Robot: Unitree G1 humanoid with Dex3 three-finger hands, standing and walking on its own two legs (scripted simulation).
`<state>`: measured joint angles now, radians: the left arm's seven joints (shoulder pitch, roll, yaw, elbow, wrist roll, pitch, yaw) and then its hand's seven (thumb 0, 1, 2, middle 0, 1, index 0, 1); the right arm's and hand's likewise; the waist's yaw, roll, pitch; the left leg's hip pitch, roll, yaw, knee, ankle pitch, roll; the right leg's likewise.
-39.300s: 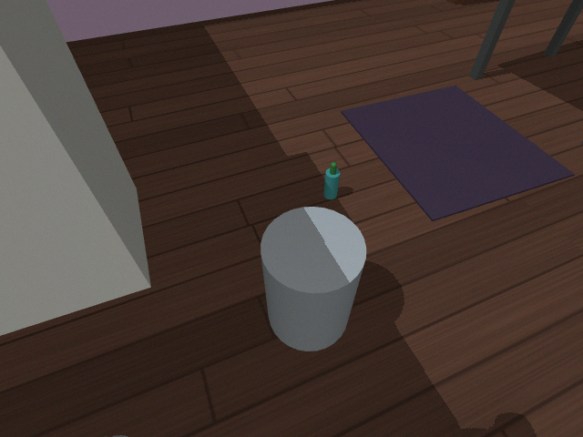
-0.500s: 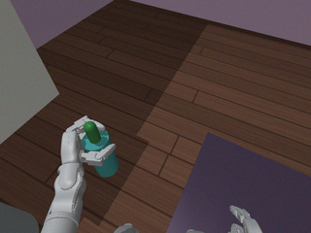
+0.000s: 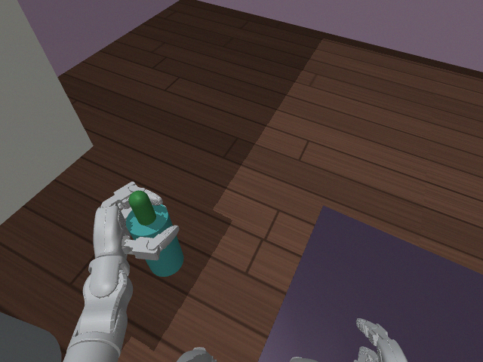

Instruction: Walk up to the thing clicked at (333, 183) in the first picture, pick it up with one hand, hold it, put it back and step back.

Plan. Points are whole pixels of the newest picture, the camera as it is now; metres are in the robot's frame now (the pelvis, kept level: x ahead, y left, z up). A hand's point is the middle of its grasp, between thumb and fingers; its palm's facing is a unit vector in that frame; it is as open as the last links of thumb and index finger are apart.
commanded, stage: hold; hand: left
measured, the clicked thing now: (153, 232) +0.32 +0.17 +0.00
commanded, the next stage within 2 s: crouch in 1.26 s
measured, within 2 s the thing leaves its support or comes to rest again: neither
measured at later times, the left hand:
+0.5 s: hand (151, 219) +0.33 +0.17 +0.04, palm faces +0.18 -0.98 -0.02, open 8.0 cm
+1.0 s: hand (151, 219) +0.33 +0.17 +0.04, palm faces +0.18 -0.98 -0.02, open 8.0 cm
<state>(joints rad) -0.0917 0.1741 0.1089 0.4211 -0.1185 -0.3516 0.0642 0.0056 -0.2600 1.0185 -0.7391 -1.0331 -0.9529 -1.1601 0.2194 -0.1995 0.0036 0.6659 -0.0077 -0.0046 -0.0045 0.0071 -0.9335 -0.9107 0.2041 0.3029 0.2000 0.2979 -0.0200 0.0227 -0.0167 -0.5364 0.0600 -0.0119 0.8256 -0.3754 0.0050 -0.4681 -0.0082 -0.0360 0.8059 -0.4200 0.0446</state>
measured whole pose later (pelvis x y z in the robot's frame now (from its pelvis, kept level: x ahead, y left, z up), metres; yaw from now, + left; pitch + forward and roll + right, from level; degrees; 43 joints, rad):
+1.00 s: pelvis +0.00 +0.00 +0.00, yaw +0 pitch +5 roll -4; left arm -0.10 0.17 0.11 0.43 -0.12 -0.35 0.07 0.00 -0.26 1.01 -0.74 -1.03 -0.96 -1.15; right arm 0.22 -0.20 0.00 0.66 -0.01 0.00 0.00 0.01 -0.94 -0.91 0.20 0.30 0.20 0.30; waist -0.02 0.03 -0.02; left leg -0.54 0.06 -0.01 0.83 -0.38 0.01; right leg -0.47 -0.01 -0.03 0.81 -0.43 0.05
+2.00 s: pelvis -0.03 -0.01 -0.15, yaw -3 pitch +28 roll -5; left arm -0.49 0.28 0.32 0.98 -0.10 -0.75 0.03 0.00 -0.26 1.02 -0.74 -1.02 -0.96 -1.15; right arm 0.16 -0.23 -0.01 0.71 -0.08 -0.01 0.08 0.00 -0.90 -0.91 0.20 0.30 0.20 0.30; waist -0.08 0.01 -0.18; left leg -1.46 0.07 -0.06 1.56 -0.60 -0.01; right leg -1.38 0.00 -0.05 1.55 -0.66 0.03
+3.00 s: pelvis -0.08 -0.01 -0.42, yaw -11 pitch +27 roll -10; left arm -0.78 0.66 0.64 1.22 -0.03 -0.74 -0.11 0.00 -0.27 1.03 -0.75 -1.01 -0.97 -1.14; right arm 0.06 -0.29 0.18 0.71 -0.19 0.08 0.10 0.00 -0.92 -0.91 0.21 0.30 0.20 0.30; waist -0.21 -0.07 0.05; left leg -2.28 0.05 -0.23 2.45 -0.66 -0.03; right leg -2.17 0.05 -0.12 2.40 -0.72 0.05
